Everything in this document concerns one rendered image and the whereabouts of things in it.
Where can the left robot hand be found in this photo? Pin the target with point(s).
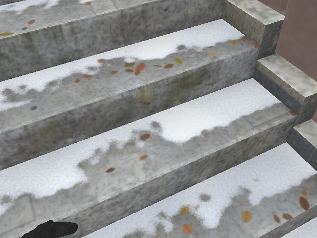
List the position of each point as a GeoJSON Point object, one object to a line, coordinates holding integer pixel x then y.
{"type": "Point", "coordinates": [52, 229]}

